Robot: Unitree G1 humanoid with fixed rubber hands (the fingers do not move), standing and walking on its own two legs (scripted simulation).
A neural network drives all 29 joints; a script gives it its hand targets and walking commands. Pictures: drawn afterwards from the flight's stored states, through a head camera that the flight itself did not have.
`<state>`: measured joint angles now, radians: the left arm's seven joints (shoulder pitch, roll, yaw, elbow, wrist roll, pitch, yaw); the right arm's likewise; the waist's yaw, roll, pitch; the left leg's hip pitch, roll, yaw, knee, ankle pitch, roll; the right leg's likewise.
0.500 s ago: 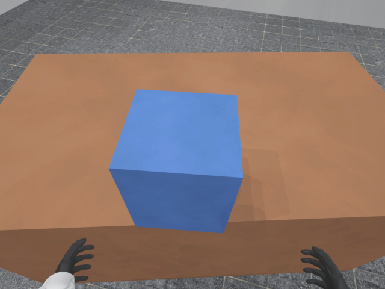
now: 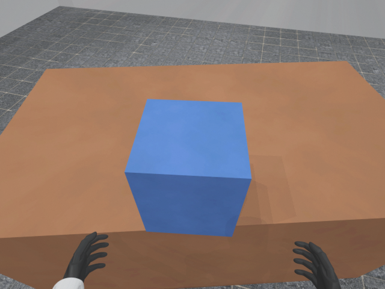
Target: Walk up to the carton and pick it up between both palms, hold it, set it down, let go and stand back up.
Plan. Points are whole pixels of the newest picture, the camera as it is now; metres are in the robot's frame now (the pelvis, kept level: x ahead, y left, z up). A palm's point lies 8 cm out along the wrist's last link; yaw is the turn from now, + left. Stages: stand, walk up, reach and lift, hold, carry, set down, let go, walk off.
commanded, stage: reach and lift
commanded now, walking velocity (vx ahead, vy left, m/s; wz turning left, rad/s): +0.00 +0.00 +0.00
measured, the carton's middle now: (191, 170) +0.37 +0.06 +0.03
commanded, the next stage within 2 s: none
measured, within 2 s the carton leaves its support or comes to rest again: neither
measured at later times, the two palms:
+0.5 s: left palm (81, 276) +0.15 +0.24 +0.00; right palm (317, 278) +0.17 -0.18 +0.00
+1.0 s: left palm (84, 241) +0.19 +0.23 +0.05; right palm (319, 246) +0.21 -0.18 +0.05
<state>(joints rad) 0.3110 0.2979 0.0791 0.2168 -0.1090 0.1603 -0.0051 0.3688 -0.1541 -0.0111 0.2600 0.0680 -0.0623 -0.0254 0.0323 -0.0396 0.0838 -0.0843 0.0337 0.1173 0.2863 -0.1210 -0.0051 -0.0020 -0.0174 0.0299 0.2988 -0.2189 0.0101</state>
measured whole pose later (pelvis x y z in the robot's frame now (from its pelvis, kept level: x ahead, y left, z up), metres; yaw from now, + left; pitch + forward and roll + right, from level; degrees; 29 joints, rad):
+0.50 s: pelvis +0.00 -0.01 +0.00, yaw +1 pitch -4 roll +0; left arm 0.41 0.30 -0.01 0.07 -0.22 -0.07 -0.01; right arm 0.50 -0.06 0.02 0.01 0.14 -0.11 -0.07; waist 0.08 -0.03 0.06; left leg -0.10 0.04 0.10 0.30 -0.13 -0.01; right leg -0.02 -0.01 0.02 0.31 -0.23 0.01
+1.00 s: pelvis +0.01 +0.00 +0.00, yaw +0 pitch -3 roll +0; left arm 0.35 0.31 0.03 -0.21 -0.25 0.16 0.00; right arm 0.42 -0.11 0.03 -0.22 0.21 0.08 -0.14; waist 0.07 -0.03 0.08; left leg -0.09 0.03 0.11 0.27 -0.12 -0.01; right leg 0.00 -0.02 0.02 0.28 -0.22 0.01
